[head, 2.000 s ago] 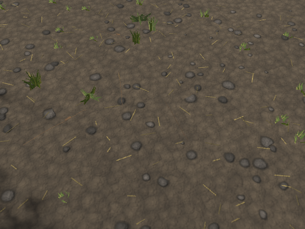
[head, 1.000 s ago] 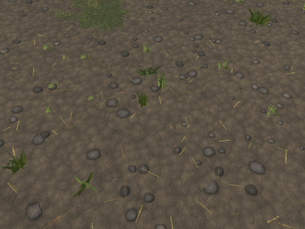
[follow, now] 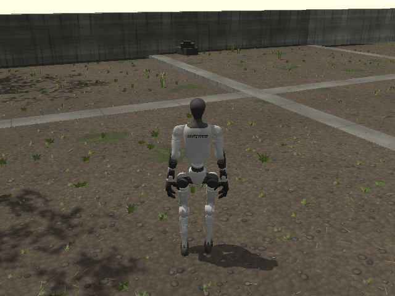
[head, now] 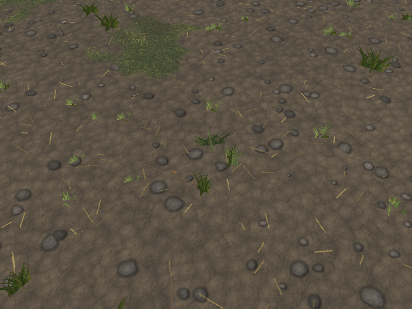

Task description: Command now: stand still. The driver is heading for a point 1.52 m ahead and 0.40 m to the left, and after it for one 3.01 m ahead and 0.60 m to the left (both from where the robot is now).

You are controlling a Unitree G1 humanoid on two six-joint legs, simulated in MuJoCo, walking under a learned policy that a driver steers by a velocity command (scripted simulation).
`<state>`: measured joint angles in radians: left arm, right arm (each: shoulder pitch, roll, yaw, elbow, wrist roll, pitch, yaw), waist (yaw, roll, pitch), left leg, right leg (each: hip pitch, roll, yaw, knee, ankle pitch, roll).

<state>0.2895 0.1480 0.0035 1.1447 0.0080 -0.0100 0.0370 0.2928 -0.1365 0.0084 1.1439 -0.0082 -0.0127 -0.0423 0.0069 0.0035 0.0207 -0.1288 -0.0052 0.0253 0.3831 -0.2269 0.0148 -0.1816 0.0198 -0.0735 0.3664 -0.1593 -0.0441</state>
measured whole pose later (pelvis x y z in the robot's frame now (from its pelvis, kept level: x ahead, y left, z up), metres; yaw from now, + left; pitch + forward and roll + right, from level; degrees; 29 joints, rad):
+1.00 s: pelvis +0.02 +0.00 +0.00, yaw +0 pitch -1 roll +0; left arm 0.32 0.11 0.00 1.18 0.01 -0.01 0.04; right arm 0.35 -0.11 0.01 1.17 -0.01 -0.01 -0.05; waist 0.00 0.01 0.02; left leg -0.11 -0.01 0.02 0.39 -0.26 0.02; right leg -0.17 0.02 -0.06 0.38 -0.20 -0.04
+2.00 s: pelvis +0.03 +0.00 +0.00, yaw +0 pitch -1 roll +0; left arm 0.34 0.10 0.00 1.17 0.01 -0.02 0.04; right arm 0.36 -0.10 0.01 1.16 -0.01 -0.02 -0.05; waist 0.00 0.01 0.03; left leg -0.09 -0.01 0.02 0.38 -0.27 0.02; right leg -0.16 0.02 -0.06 0.39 -0.21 -0.03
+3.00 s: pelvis +0.43 +0.02 +0.00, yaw +1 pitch -1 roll -1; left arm 0.43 0.17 0.04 1.09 0.01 -0.10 0.00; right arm 0.18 -0.18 -0.05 0.95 -0.03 -0.05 0.03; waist 0.02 0.03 0.04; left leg -0.61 0.11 0.01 0.98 -0.15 0.05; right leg -0.05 0.10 -0.11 0.25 -0.20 -0.11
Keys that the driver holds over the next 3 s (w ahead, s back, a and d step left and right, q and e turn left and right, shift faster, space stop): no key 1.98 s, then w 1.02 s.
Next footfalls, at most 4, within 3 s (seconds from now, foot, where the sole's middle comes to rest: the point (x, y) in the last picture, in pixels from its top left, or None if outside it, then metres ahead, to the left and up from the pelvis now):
2.72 right None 0.44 -0.03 -0.78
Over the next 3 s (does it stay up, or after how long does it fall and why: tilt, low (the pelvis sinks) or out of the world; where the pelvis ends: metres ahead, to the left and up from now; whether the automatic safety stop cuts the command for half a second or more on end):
stays up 0.43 0.02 0.00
